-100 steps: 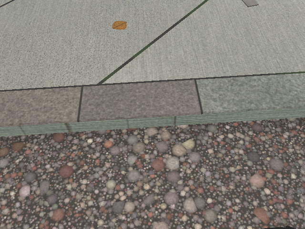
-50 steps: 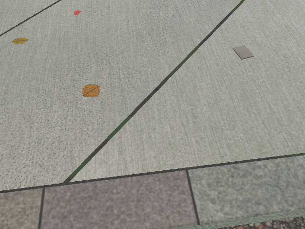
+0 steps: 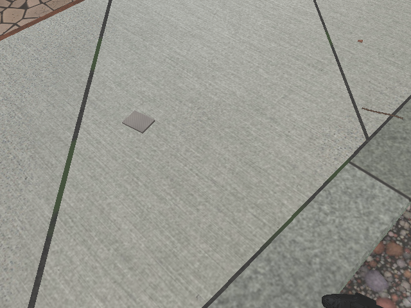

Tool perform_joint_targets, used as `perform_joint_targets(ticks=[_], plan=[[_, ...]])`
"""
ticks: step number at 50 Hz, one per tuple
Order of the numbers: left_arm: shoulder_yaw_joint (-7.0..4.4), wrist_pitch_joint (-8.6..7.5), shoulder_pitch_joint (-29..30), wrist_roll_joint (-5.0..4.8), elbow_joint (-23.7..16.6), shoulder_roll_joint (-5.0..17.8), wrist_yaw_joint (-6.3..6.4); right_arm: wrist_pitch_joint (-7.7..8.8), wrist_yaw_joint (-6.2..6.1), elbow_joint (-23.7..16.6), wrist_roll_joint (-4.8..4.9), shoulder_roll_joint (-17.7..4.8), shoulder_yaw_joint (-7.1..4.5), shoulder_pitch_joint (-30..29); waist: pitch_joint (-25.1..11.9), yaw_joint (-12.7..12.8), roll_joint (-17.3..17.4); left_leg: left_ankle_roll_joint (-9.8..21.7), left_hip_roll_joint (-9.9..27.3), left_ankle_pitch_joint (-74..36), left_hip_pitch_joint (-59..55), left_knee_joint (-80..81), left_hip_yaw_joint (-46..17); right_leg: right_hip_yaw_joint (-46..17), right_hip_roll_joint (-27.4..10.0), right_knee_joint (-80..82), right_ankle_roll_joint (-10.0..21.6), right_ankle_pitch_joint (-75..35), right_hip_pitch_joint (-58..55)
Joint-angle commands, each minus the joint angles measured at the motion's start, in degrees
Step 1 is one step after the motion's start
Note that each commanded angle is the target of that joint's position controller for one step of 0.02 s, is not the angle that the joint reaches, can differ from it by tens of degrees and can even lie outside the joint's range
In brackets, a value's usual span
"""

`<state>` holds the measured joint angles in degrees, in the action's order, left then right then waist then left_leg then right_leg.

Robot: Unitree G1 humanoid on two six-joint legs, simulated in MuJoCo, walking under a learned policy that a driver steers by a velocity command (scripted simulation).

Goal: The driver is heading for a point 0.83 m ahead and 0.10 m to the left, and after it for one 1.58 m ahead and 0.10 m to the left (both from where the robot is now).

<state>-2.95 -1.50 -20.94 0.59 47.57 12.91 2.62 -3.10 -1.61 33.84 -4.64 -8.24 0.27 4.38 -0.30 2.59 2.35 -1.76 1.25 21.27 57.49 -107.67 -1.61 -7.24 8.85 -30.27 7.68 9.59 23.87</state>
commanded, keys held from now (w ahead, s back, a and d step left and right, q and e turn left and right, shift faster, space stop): w+e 0.08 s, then w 0.92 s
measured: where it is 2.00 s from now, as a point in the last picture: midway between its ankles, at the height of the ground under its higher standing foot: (224, 166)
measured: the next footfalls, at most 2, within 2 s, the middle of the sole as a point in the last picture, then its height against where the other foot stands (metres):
left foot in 0.30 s outside the picture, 0.09 m higher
right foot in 0.80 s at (233, 300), level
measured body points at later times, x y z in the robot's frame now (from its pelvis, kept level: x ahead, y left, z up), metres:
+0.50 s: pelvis +0.16 +0.11 +0.08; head +0.15 +0.15 +0.53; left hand +0.35 +0.32 -0.03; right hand +0.12 -0.15 -0.04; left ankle +0.12 +0.21 -0.64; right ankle +0.17 -0.03 -0.53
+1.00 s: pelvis +0.43 +0.07 +0.10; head +0.45 +0.06 +0.55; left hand +0.53 +0.32 -0.02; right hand +0.52 -0.20 -0.02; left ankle +0.44 +0.21 -0.55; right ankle +0.43 +0.02 -0.64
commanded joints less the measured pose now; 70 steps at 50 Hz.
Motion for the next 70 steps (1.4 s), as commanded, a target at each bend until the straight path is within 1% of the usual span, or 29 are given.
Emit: perform_joint_targets(ticks=[1,10,13,14,15,16,17,18,19,21,26,29,35,37,39,40,41,42,43,45,48,52,62,64,66,67,68,69,70], plan=[[-2.51,-0.70,-5.15,0.03,-1.96,9.47,1.06,1.31,0.01,-8.98,-0.02,-1.41,0.32,-8.17,-2.51,0.81,-5.83,-0.92,1.01,0.59,16.02,2.07,-2.05,-28.75,-16.33,14.90,10.27,30.68,-16.18],[-3.97,-0.60,0.34,0.46,-6.73,9.79,0.12,1.11,1.64,-10.04,2.33,-2.65,0.11,-2.74,-1.79,-2.48,-11.38,2.02,3.13,7.01,-12.02,27.70,2.02,-20.13,-16.61,22.53,7.26,24.34,-5.83],[-3.81,0.11,3.29,0.55,-8.37,8.85,-1.80,1.14,1.90,-7.29,4.11,-4.59,-1.08,6.04,-1.47,-5.27,-13.80,6.50,-0.26,19.45,-34.76,45.07,7.20,-14.16,-17.26,21.77,6.04,21.15,2.72],[-3.36,0.46,3.73,0.64,-8.29,7.20,-2.20,1.78,1.27,-4.53,4.03,-5.19,-1.82,13.78,-1.29,-8.84,-10.20,7.32,-3.19,16.76,-42.54,54.69,7.66,-12.82,-15.38,13.41,4.36,19.27,3.97],[-2.44,0.42,4.58,1.49,-9.06,2.75,-2.44,3.26,1.06,-1.52,2.62,-9.33,-3.09,21.75,0.50,-11.46,2.18,8.11,-0.92,24.71,-47.24,68.23,-6.10,-6.47,-8.70,-10.50,1.88,10.36,9.20],[-1.54,-0.54,7.49,0.22,-14.72,-1.61,-2.92,3.91,1.00,-0.10,1.93,-20.65,-5.54,26.85,2.48,-12.27,28.44,13.07,17.73,52.48,-51.93,98.00,-55.20,-1.48,2.80,-32.49,-2.47,24.74,33.54],[-2.37,-1.72,9.09,4.23,-14.75,0.45,-3.41,5.11,0.48,-0.98,5.61,-17.29,-4.72,22.74,7.86,-9.13,13.16,13.84,20.20,50.81,-46.77,105.70,-71.57,-13.80,1.78,-46.90,-2.05,18.63,36.44],[-2.41,-2.41,7.21,4.05,-14.39,1.00,-3.56,6.15,0.50,-0.80,4.91,-15.30,-3.99,15.07,11.62,-2.30,7.06,13.81,19.90,46.31,-40.57,100.93,-62.28,-11.55,-0.85,-51.58,-2.10,12.51,37.55],[-1.97,-2.42,5.47,3.20,-13.21,1.13,-3.56,6.72,0.89,0.22,3.63,-12.63,-3.64,10.34,12.42,0.99,4.82,13.38,17.27,38.78,-34.98,94.82,-48.06,-6.37,-3.61,-54.92,-2.79,8.94,34.77],[-2.07,-1.43,3.20,2.34,-10.68,2.67,-3.88,7.49,1.76,2.37,2.84,-9.22,-3.07,7.07,8.39,3.17,4.75,10.54,9.10,21.87,-30.46,91.38,-25.95,-2.22,-5.88,-52.58,-4.12,2.40,26.38],[-0.89,-0.29,14.33,1.99,-13.81,3.38,-5.43,8.19,1.40,10.28,3.60,-8.75,-3.86,19.44,5.65,-1.89,2.15,11.16,5.73,-5.95,-44.08,98.02,-10.19,6.39,-8.65,-36.65,-5.12,-0.51,25.31],[0.49,-0.31,20.27,0.99,-14.04,0.22,-6.51,7.96,0.57,11.64,4.04,-8.13,-3.63,23.95,2.98,-5.45,1.84,10.80,4.55,-22.21,-54.22,99.29,-4.85,11.64,-7.90,-18.53,-6.43,-4.75,21.19],[0.84,-1.33,25.40,1.02,-14.33,1.13,-6.31,8.48,0.08,13.38,3.83,-11.78,-4.12,26.18,1.46,-6.64,4.11,10.93,9.64,-43.59,-65.71,95.40,-2.26,13.40,-6.98,-1.58,-3.05,-5.92,12.27],[0.14,-1.37,20.70,1.04,-12.75,2.71,-5.37,8.25,-0.11,13.93,3.70,-12.52,-4.16,25.22,0.07,-3.99,5.17,10.12,10.29,-60.91,-65.39,88.62,-1.17,14.31,-4.47,0.47,-0.63,-2.19,3.47],[-1.16,-2.19,7.03,1.52,-8.64,5.13,-4.17,7.68,-0.07,14.02,4.06,-13.94,-4.50,24.18,-6.73,2.41,3.28,8.76,8.95,-65.17,-60.89,71.33,0.74,13.36,-3.85,5.10,2.38,-4.55,-14.69],[-2.07,-2.59,-2.14,2.70,-7.13,8.10,-3.31,7.64,0.12,12.19,4.31,-12.64,-4.03,23.17,-13.20,6.12,-0.31,8.65,7.42,-46.90,-49.25,57.54,1.22,3.45,-13.83,4.40,4.76,2.42,-30.14],[-3.35,-2.72,-4.29,3.77,-7.10,13.37,-2.86,7.43,0.94,9.83,6.36,-6.91,-2.66,28.97,-20.57,2.76,-15.54,5.60,-3.38,-2.99,-25.82,33.49,4.07,-26.68,-32.43,5.98,14.27,4.17,-48.38],[-2.87,-2.02,-2.31,1.09,-7.16,9.28,-2.95,7.43,0.46,10.69,4.44,-13.52,-4.35,24.94,-19.61,3.65,-7.53,6.27,-4.14,4.71,-21.24,27.75,-1.64,-33.83,-31.78,11.82,14.26,3.71,-43.29],[-2.10,-2.09,2.49,0.54,-7.12,7.57,-2.92,7.84,0.69,8.50,4.21,-12.74,-4.24,18.65,-9.07,1.55,-5.37,6.41,-1.11,-0.44,-18.98,29.38,-2.79,-23.32,-28.98,13.70,12.26,1.47,-34.14],[-1.20,-3.14,4.33,1.01,-5.85,4.40,-2.92,7.89,1.43,7.90,3.60,-11.03,-3.62,14.94,-1.66,-1.21,-2.27,6.20,1.95,-3.84,-21.64,35.48,-2.20,-12.51,-23.75,17.01,8.11,-7.53,-22.44],[-0.62,-4.42,3.18,0.47,-3.78,3.30,-2.90,5.69,2.82,8.76,2.32,-9.20,-3.26,17.25,0.32,-4.16,-4.91,4.42,3.38,-5.47,-24.53,41.22,-0.70,-5.44,-19.49,20.75,5.73,-12.07,-16.27],[-0.97,-4.92,-0.28,-0.04,-1.44,5.44,-3.27,4.78,3.42,5.96,2.08,-8.72,-3.20,7.87,4.15,-3.18,-4.94,2.35,5.45,-13.42,-18.43,50.13,1.92,-0.45,-17.68,24.08,5.40,-15.48,-14.82],[-0.80,-4.10,-8.32,0.55,3.09,7.26,-2.38,5.48,3.39,1.07,3.19,-8.54,-2.50,-8.61,5.72,1.16,-5.16,5.11,2.21,-20.28,-19.85,73.55,5.20,2.58,-20.11,20.34,2.97,-25.98,-29.28],[-0.95,-3.93,-6.96,0.76,3.60,8.40,-2.00,5.83,2.92,2.09,3.05,-9.27,-2.89,-4.68,3.86,-1.25,-6.11,7.08,-0.54,-15.23,-27.00,76.17,6.47,3.91,-20.41,14.85,1.62,-39.09,-30.65],[-1.07,-3.46,-5.89,0.85,4.02,9.20,-1.77,6.69,1.80,6.95,2.35,-11.68,-4.23,10.43,-4.43,-7.75,-5.22,9.89,-3.51,-14.42,-45.42,80.00,7.32,6.61,-17.89,-2.62,-0.38,-46.69,-27.89],[-0.60,-3.41,-5.68,0.55,2.46,7.89,-1.73,7.29,1.10,9.40,1.04,-15.23,-5.31,21.55,-12.06,-11.54,-1.83,12.60,5.95,-12.21,-61.72,78.78,-2.25,8.08,-15.56,-18.55,-1.13,-29.80,-16.53],[0.65,-3.28,-13.04,-1.76,1.14,1.50,-2.29,7.34,1.09,9.80,0.43,-21.51,-6.81,23.94,-19.87,-7.98,13.03,21.22,23.61,-10.44,-78.25,83.60,-31.72,10.35,-4.24,-41.36,-4.11,13.30,5.16],[-0.74,-3.18,-10.76,-0.02,2.39,7.06,-2.10,6.46,1.57,9.65,3.12,-17.78,-6.38,21.64,-19.53,-8.17,6.60,21.32,22.02,-8.17,-75.53,89.84,-39.87,3.19,-4.62,-47.35,-3.48,18.74,11.01],[-0.94,-3.21,-5.05,0.15,0.79,7.26,-2.26,6.42,1.56,9.24,3.55,-14.72,-5.48,15.12,-8.91,-5.68,2.43,19.37,19.92,-7.75,-66.55,90.64,-28.95,2.95,-7.95,-47.17,-3.38,13.07,13.58]])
